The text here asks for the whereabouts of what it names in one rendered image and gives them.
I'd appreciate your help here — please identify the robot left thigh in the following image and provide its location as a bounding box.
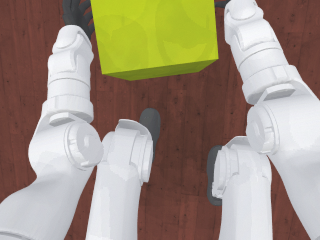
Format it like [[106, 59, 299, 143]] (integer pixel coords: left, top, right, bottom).
[[85, 128, 153, 240]]

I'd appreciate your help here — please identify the carton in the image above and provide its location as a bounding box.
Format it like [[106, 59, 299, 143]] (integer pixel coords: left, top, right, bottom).
[[90, 0, 219, 81]]

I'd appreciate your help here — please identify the robot right forearm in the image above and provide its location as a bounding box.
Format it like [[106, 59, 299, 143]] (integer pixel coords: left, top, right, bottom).
[[224, 0, 320, 105]]

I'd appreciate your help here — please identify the robot left forearm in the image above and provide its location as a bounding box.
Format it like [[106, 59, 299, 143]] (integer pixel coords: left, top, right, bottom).
[[28, 25, 94, 157]]

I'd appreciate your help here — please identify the left robot hand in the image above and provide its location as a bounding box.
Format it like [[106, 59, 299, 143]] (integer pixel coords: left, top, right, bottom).
[[62, 0, 95, 40]]

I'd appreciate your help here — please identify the robot right upper arm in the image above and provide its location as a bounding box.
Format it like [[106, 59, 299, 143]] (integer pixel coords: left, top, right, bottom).
[[245, 94, 320, 240]]

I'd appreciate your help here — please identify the robot left upper arm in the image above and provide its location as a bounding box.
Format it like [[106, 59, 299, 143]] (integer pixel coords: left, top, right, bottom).
[[0, 120, 104, 240]]

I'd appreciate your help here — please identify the left robot foot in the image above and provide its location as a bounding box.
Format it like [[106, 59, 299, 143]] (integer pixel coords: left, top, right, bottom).
[[139, 108, 161, 163]]

